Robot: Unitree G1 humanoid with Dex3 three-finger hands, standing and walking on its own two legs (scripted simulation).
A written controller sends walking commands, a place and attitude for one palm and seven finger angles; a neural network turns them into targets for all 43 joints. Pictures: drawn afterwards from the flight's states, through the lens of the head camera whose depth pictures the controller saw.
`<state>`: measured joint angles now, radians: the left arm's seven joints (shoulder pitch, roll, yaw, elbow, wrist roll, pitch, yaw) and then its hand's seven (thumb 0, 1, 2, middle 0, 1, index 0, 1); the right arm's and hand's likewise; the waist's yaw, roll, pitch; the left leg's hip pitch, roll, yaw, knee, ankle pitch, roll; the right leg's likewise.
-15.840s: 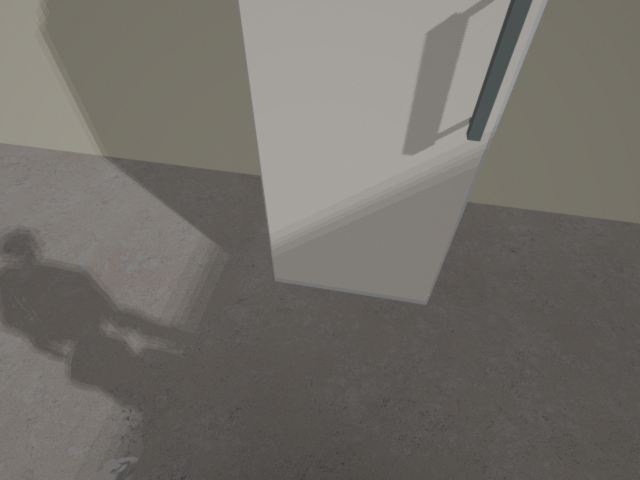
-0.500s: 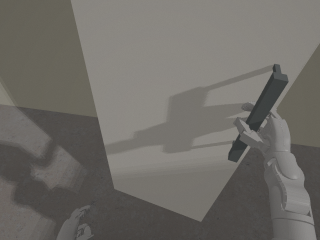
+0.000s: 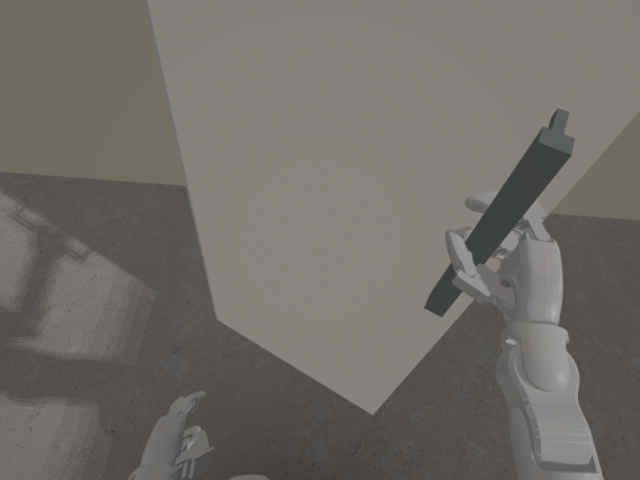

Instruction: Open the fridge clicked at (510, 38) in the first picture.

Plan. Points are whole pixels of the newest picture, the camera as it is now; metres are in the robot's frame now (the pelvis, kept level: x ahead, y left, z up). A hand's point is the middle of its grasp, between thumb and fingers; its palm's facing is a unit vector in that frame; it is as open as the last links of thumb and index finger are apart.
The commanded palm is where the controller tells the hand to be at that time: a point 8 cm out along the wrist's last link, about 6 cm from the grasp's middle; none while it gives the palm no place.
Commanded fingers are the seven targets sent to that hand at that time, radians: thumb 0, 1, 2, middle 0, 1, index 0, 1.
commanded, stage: walk backward, drawing the door open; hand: right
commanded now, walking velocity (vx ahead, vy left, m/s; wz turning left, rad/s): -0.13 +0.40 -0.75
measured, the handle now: (485, 230) +0.37 -0.12 +0.16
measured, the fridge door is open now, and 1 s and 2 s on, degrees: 30 68 81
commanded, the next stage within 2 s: stop walking and hold the door back in 1.32 s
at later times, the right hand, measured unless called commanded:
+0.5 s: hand (330, 388) +0.18 +0.03 +0.15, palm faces +0.20 +0.96 -0.18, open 7.4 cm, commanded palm +0.14 -0.01 +0.16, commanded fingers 0.00 -0.90 -0.90 0.45 1.40 0.45 1.40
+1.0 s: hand (142, 446) +0.12 +0.16 +0.15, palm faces +0.67 +0.71 -0.20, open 7.4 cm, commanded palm +0.06 +0.15 +0.16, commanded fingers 0.00 -0.90 -0.90 0.45 1.40 0.45 1.40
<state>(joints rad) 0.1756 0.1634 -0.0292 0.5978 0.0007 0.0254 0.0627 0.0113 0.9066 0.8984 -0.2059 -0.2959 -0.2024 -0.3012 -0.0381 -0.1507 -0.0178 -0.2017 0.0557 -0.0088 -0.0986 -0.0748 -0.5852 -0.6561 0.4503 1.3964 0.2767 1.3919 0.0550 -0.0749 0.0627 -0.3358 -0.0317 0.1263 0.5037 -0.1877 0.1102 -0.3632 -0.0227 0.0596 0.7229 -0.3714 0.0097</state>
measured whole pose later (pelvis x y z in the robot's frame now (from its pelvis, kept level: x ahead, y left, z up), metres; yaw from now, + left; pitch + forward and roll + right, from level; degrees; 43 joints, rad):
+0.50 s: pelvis -0.07 +0.19 -0.01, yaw -23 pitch +0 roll +2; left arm 0.12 0.16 0.01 0.62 -0.03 -0.09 0.01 0.01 0.91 0.90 -0.21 -0.30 -0.20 -0.30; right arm -0.01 -0.14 0.20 -0.37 -0.02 -0.06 -0.03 -0.07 -0.57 -0.74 0.50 1.37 0.19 1.30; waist 0.01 -0.09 0.13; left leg -0.30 0.02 0.04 0.60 -0.29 -0.04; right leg -0.41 -0.16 0.22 0.62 -0.29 0.08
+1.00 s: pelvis -0.02 +0.43 -0.01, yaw -47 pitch -2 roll -1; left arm 0.10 0.17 0.02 0.65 -0.01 -0.10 0.05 0.01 0.91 0.90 -0.21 -0.30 -0.20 -0.30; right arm 0.06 -0.17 0.09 -0.43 -0.02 -0.06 -0.06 -0.09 -0.54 -0.78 0.46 1.39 0.20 1.35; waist 0.02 -0.04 0.18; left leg -0.33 0.06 0.06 0.67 -0.31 0.00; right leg -0.56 -0.08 0.09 1.11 -0.56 0.04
